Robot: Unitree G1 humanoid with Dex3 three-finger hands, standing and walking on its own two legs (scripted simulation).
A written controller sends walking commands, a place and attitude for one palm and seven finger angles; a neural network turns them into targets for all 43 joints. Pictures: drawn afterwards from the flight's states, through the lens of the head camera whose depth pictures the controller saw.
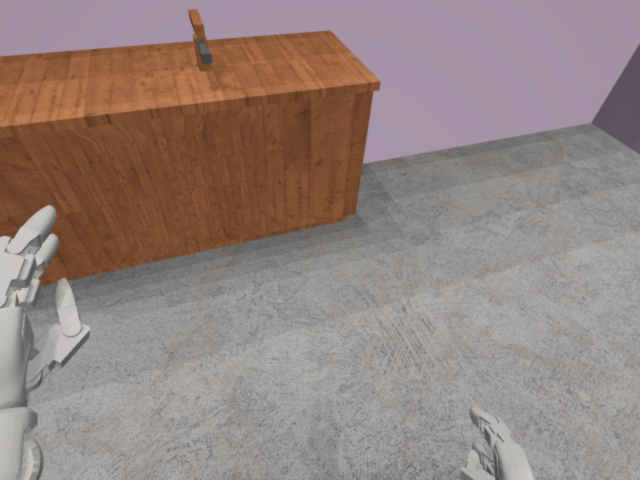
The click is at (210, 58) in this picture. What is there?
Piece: tap's lever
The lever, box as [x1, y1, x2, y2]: [200, 50, 211, 63]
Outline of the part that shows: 200,51 202,63 210,63 211,56 209,50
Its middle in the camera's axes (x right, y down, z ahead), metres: -0.33 -0.52 +1.10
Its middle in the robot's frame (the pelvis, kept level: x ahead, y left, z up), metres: +1.15 +0.40 +0.02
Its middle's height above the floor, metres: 0.79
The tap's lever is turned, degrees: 0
